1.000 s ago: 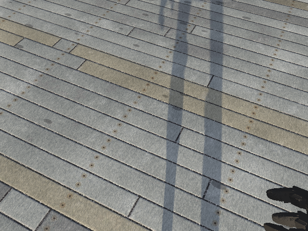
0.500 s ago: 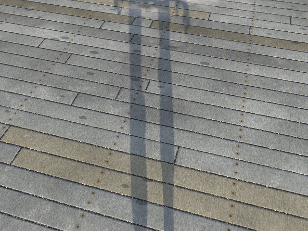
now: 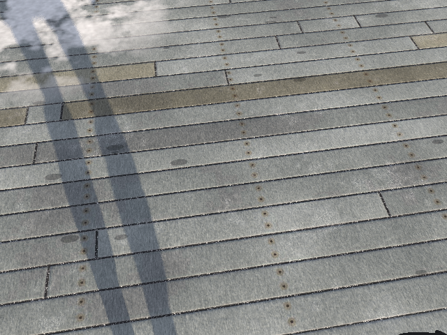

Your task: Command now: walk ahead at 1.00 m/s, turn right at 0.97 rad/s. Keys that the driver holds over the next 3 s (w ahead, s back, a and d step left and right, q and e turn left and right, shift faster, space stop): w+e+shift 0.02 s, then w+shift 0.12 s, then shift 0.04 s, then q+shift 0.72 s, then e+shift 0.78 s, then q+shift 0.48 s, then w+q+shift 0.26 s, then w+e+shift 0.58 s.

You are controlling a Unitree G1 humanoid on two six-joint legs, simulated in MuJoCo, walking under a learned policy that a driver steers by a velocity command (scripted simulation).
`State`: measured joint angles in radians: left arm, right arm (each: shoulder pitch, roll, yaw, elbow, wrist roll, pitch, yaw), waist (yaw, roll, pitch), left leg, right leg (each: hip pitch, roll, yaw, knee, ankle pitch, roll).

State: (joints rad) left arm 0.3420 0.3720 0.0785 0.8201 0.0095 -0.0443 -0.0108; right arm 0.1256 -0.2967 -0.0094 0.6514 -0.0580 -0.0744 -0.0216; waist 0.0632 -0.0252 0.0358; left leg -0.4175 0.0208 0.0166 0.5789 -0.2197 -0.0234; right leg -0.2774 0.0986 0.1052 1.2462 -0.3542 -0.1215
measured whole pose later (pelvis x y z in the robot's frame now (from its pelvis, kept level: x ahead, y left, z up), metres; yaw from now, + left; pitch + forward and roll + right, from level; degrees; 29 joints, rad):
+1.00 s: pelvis +0.51 +0.02 +0.01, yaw +22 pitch +3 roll -2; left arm 0.00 0.29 0.07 0.75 0.00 0.00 0.02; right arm 0.20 -0.31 -0.09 0.60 0.00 0.03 -0.03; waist -0.02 -0.01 0.06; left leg -0.40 -0.09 -0.08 0.47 -0.12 0.07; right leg -0.56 0.00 0.08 0.99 -0.39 0.06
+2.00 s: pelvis +0.55 -0.01 +0.02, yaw -4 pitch +2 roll +0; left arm 0.11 0.24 0.05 0.65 0.02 0.04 0.04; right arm 0.23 -0.29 -0.08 0.73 0.03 0.00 0.00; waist -0.06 0.02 0.04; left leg -0.40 -0.01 -0.03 0.78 -0.48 -0.02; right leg -0.26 -0.01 0.02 0.49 -0.28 0.01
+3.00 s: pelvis +1.03 +0.16 +0.01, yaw +4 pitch +0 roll -1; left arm 0.49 0.31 0.06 0.89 0.01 -0.05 -0.02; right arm 0.07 -0.24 0.04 0.63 -0.08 -0.08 0.02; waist 0.06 0.02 0.02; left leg -0.66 0.11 -0.11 1.10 -0.25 -0.02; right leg -0.12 0.22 0.09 0.38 -0.25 -0.17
